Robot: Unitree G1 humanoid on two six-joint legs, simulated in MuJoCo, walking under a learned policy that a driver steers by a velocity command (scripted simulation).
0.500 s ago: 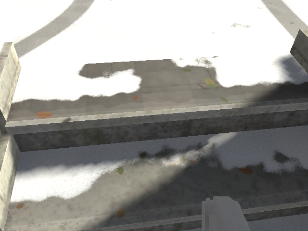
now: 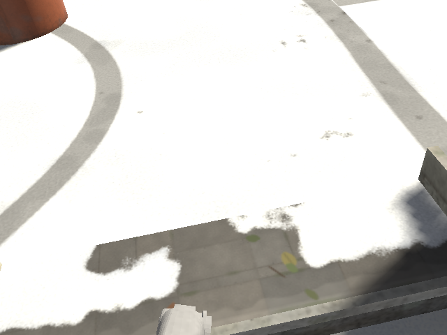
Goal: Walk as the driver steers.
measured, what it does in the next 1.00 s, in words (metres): climbs, turning left: left foot 0.17 m higher, then right foot 0.17 m higher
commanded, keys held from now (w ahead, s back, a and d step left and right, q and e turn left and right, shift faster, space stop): w+q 0.28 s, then q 0.68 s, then no key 0.04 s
